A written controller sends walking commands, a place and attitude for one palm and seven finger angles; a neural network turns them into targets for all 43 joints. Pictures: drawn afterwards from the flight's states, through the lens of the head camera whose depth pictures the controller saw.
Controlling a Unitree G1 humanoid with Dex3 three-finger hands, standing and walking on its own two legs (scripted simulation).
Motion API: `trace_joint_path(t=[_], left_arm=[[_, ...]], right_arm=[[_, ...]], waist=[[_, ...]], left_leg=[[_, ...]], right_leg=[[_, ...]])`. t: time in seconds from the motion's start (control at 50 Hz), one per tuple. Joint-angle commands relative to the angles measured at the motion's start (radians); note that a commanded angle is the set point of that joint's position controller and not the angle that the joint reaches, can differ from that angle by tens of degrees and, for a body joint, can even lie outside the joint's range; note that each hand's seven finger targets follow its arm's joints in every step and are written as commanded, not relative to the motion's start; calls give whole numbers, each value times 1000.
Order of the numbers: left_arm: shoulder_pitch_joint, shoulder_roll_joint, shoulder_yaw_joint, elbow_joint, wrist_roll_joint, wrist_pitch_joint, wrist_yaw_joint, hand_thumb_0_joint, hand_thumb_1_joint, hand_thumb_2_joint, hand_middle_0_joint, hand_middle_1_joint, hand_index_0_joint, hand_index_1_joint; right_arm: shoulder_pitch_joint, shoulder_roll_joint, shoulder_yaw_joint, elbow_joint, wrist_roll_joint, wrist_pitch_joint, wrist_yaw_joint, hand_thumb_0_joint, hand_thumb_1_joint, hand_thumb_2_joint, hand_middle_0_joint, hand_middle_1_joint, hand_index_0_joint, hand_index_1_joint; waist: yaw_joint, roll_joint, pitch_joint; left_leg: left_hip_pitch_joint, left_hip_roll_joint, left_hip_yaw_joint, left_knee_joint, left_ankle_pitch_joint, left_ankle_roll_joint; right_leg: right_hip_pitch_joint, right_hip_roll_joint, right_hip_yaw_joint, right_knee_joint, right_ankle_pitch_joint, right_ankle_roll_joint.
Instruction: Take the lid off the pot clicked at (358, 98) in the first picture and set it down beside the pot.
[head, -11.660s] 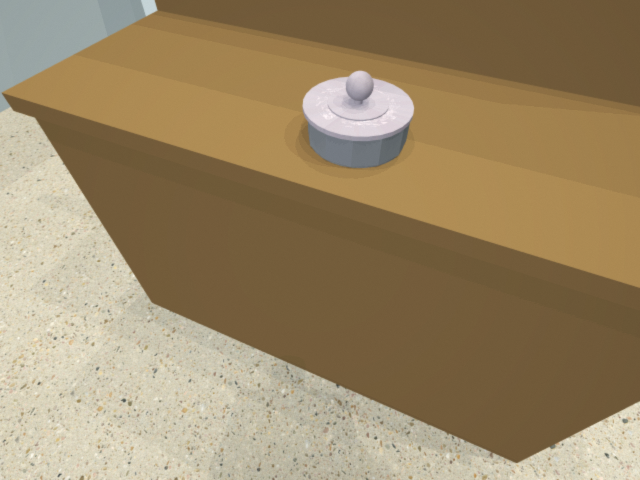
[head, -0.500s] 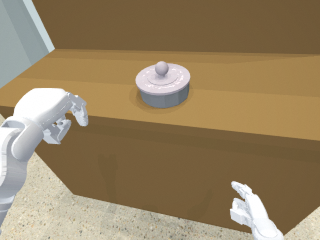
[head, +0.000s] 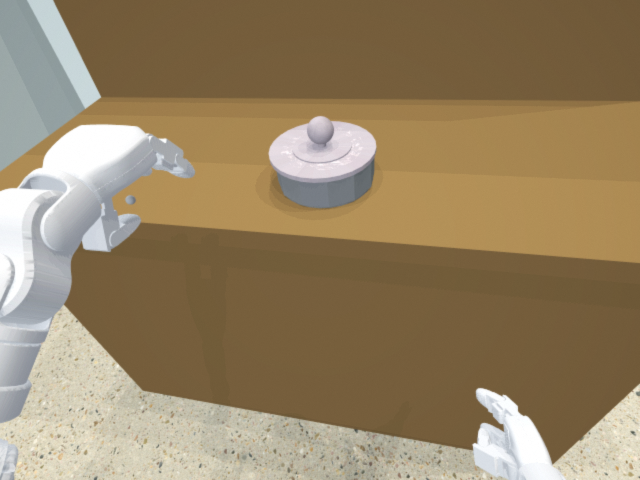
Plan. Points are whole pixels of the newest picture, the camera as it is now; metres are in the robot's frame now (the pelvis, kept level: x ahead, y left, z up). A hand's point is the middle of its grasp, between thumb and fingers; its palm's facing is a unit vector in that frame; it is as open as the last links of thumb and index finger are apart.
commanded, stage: move the open hand above the knob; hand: left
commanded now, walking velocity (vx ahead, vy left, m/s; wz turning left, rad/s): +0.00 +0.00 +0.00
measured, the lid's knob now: (320, 130) +0.59 +0.08 +0.17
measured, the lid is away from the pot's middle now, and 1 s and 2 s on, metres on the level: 0.00 0.00 0.00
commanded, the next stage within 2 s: none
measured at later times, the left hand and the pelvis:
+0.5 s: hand (194, 157) +0.38 +0.19 +0.25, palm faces -0.03 +0.02 -1.00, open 10.1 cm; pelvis +0.01 -0.01 +0.00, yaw +1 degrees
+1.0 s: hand (260, 125) +0.44 +0.13 +0.26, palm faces -0.09 +0.01 -1.00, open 10.1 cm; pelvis +0.04 -0.02 +0.00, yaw +0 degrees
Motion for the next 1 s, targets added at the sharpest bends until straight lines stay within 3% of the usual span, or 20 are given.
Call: trace_joint_path(t=[0.0, 0.08, 0.12, 0.18, 0.24, 0.28, 0.32, 0.38, 0.44, 0.48, 0.54, 0.62, 0.64, 0.72, 0.76, 0.78, 0.84, 0.9, 0.94, 0.98], left_arm=[[-444, 281, 181, -118, 23, 8, 32, 0, -425, 1740, -873, -81, -873, -81], [-499, 209, 104, -104, 31, 20, 25, 0, -424, 1740, -871, -81, -871, -81], [-437, 213, 129, -73, 24, 37, 29, 0, -424, 1740, -871, -81, -871, -81], [-604, 169, 44, -63, 45, 40, 25, 0, -424, 1740, -871, -81, -871, -81], [-653, 199, 55, -60, 67, 58, 28, 0, -424, 1740, -871, -81, -871, -81], [-703, 180, 34, 30, 74, 67, 33, 0, -424, 1740, -871, -81, -871, -81], [-689, 148, 15, 39, 64, 76, 34, 0, -424, 1740, -871, -81, -871, -81], [-768, 130, -23, 39, 84, 87, 31, 0, -424, 1740, -871, -81, -871, -81], [-756, 166, 14, 69, 100, 107, 26, 0, -424, 1740, -871, -81, -871, -81], [-756, 129, -17, 128, 98, 121, 18, 0, -424, 1740, -871, -81, -871, -81], [-773, 123, -23, 69, 97, 129, 12, 0, -424, 1740, -871, -81, -871, -81], [-778, 112, -26, 121, 82, 147, 8, 0, -424, 1740, -871, -81, -871, -81], [-845, 138, -18, 62, 99, 142, 6, 0, -424, 1740, -871, -81, -871, -81], [-807, 58, -70, 119, 73, 159, 2, 0, -424, 1740, -871, -81, -871, -81], [-862, 92, -55, 195, 104, 171, 3, 0, -424, 1740, -871, -81, -871, -81], [-874, 87, -69, 202, 108, 172, 3, 0, -424, 1740, -871, -81, -871, -81], [-963, 51, -106, 124, 107, 169, 3, 0, -424, 1740, -871, -81, -871, -81], [-993, 8, -145, 236, 113, 189, 3, 0, -424, 1740, -871, -81, -871, -81], [-1023, 22, -135, 209, 119, 188, 5, 0, -424, 1740, -871, -81, -871, -81], [-1043, -2, -157, 264, 125, 201, 6, 0, -424, 1740, -871, -81, -871, -81]], right_arm=[[-213, -92, -40, -180, -3, -58, -10, 0, -900, -900, 200, 300, 200, 300], [-220, -83, -35, -179, 1, -61, -7, 0, -900, -900, 200, 300, 200, 300], [-203, -91, -39, -178, 4, -59, -5, 0, -900, -900, 200, 300, 200, 300], [-216, -84, -31, -168, 2, -55, -7, 0, -900, -900, 200, 300, 200, 300], [-216, -80, -29, -162, -2, -57, -6, 0, -900, -900, 200, 300, 200, 300], [-204, -86, -29, -143, -2, -48, -11, 0, -900, -900, 200, 300, 200, 300], [-201, -88, -30, -150, 2, -44, -7, 0, -900, -900, 200, 300, 200, 300], [-208, -80, -29, -149, -1, -41, -1, 0, -900, -900, 200, 300, 200, 300], [-200, -84, -28, -149, -5, -32, 10, 0, -900, -900, 200, 300, 200, 300], [-201, -89, -27, -145, -2, -19, 11, 0, -900, -900, 200, 300, 200, 300], [-207, -84, -28, -162, 0, -16, 20, 0, -900, -900, 200, 300, 200, 300], [-192, -98, -33, -156, 2, -1, 19, 0, -900, -900, 200, 300, 200, 300], [-197, -89, -31, -161, 2, -5, 22, 0, -900, -900, 200, 300, 200, 300], [-193, -95, -35, -158, 6, 6, 26, 0, -900, -900, 200, 300, 200, 300], [-184, -92, -33, -143, 3, 9, 20, 0, -900, -900, 200, 300, 200, 300], [-185, -94, -31, -145, 4, 12, 19, 0, -900, -900, 200, 300, 200, 300], [-191, -83, -32, -157, 4, 6, 24, 0, -900, -900, 200, 300, 200, 300], [-180, -86, -29, -137, 6, 17, 23, 0, -900, -900, 200, 300, 200, 300], [-175, -84, -30, -144, 3, 16, 25, 0, -900, -900, 200, 300, 200, 300], [-171, -84, -30, -132, 3, 21, 22, 0, -900, -900, 200, 300, 200, 300]], waist=[[10, -41, -225], [-2, -25, -228], [-2, -33, -234], [-19, -57, -218], [-7, -32, -299], [-20, -73, -242], [-24, -36, -257], [-17, -66, -303], [-6, -94, -354], [-19, -112, -289], [-11, -102, -366], [-28, -112, -320], [-17, -113, -385], [-36, -105, -335], [-34, -173, -311], [-34, -161, -305], [-38, -119, -414], [-53, -145, -334], [-48, -142, -401], [-56, -145, -377]], left_leg=[[148, 9, -103, -97, -251, -24], [165, 11, -112, -96, -255, -25], [180, 15, -113, -81, -232, -24], [157, 10, -111, -95, -271, -24], [193, 2, -114, -78, -220, -24], [163, 8, -113, -87, -253, -26], [187, 5, -110, -67, -227, -25], [187, -4, -101, -64, -188, -21], [188, -11, -93, -47, -97, -19], [163, -10, -72, -40, -82, -17], [198, -20, -70, -25, -12, -12], [201, -19, -66, -12, 15, -10], [208, -27, -64, -19, 32, -7], [223, -21, -65, -9, 51, -8], [183, -26, -52, -18, 17, -4], [174, -28, -49, -20, 6, -4], [233, -38, -52, -7, 55, -2], [200, -33, -54, -17, 18, -5], [223, -40, -52, -8, 53, -1], [215, -38, -48, -6, 54, 0]], right_leg=[[-87, 32, 28, -108, -155, -18], [-106, 35, 23, -95, -141, -21], [-108, 46, 26, -98, -119, -25], [-119, 33, 18, -95, -150, -21], [-94, 32, 29, -94, -117, -30], [-120, 33, 21, -93, -145, -27], [-123, 41, 25, -92, -119, -32], [-94, 29, 28, -91, -97, -31], [-51, 29, 31, -90, -39, -36], [-75, 27, 27, -93, -25, -31], [-35, 27, 32, -82, 41, -33], [-54, 32, 31, -85, 79, -32], [-16, 26, 37, -83, 93, -31], [-57, 32, 31, -83, 113, -32], [-53, 27, 38, -92, 98, -26], [-56, 25, 41, -93, 91, -25], [-18, 26, 46, -81, 137, -28], [-61, 29, 38, -85, 111, -28], [-24, 27, 45, -82, 154, -30], [-41, 27, 44, -78, 164, -29]])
